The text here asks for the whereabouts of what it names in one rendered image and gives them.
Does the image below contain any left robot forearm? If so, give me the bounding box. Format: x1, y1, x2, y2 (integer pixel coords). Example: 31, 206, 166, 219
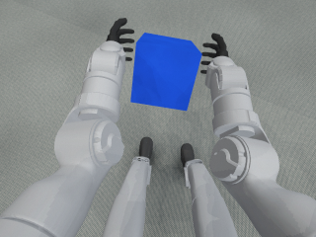
54, 40, 126, 145

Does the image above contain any robot right foot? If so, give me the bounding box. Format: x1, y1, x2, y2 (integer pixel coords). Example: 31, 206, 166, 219
181, 143, 195, 176

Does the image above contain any left robot hand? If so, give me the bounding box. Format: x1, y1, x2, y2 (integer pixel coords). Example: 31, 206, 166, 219
106, 18, 134, 61

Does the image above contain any right robot forearm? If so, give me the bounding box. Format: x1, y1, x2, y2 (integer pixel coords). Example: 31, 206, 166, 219
205, 55, 271, 144

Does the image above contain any right robot hand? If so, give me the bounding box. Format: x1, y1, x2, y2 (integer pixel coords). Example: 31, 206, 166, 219
200, 33, 229, 74

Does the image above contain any carton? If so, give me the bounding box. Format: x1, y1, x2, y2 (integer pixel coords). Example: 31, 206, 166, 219
130, 33, 202, 111

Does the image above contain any left robot upper arm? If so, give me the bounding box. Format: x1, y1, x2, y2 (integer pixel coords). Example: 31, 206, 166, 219
0, 118, 124, 237

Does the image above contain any right robot upper arm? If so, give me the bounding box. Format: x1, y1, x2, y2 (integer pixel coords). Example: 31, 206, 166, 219
209, 134, 316, 237

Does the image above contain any robot left thigh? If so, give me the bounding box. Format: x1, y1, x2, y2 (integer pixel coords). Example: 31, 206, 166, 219
102, 161, 152, 237

